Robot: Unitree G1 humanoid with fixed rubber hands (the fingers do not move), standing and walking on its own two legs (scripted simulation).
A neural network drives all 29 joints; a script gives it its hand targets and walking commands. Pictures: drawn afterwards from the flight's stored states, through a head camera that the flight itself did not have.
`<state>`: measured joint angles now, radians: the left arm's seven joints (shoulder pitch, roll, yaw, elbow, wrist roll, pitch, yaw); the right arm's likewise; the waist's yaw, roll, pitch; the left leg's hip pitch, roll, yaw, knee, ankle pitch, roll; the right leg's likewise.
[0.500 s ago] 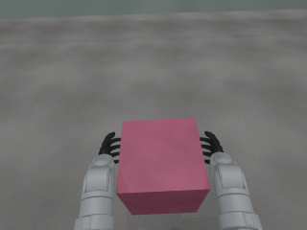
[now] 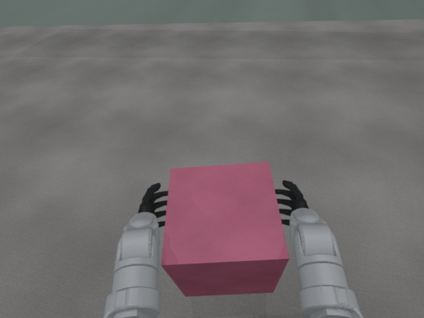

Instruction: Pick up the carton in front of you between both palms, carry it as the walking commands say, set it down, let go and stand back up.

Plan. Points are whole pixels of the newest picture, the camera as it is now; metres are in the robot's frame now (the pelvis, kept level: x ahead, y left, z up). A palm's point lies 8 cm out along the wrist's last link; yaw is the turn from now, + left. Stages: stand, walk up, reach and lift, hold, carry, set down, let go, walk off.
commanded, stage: set down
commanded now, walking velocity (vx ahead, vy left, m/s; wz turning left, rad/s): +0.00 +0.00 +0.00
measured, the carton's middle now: (224, 233) +0.31 +0.00 -0.05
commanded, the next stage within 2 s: none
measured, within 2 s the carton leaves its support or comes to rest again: neither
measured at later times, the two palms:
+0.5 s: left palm (170, 229) +0.35 +0.13 -0.08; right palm (291, 229) +0.34 -0.16 -0.09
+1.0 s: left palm (186, 245) +0.39 +0.12 -0.24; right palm (284, 242) +0.39 -0.18 -0.25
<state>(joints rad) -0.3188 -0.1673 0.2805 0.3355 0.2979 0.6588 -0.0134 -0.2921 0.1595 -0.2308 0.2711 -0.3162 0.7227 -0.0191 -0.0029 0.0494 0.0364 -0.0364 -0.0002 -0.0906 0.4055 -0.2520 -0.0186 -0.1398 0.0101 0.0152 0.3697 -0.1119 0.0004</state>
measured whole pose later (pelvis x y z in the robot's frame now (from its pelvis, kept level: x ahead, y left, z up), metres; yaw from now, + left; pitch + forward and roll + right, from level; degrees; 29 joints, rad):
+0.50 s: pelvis -0.02 -0.01 -0.04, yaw +0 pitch +13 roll +1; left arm -0.61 -0.22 0.54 0.57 0.44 0.27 -0.01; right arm -0.59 0.16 -0.47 0.56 -0.42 0.31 0.01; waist 0.00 0.04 0.10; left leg -0.66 -0.04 -0.12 0.76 -0.34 -0.04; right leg -0.76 0.04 0.06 0.71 -0.18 0.00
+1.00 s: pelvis -0.04 +0.01 -0.17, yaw +2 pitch +41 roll +3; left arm -0.75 -0.20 0.50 0.55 0.23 0.22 0.10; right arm -0.81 0.01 -0.43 0.63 -0.30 0.26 0.02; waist -0.03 0.06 -0.20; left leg -1.56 -0.12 -0.07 1.36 -0.52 -0.04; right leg -1.68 0.05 0.12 1.31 -0.35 0.04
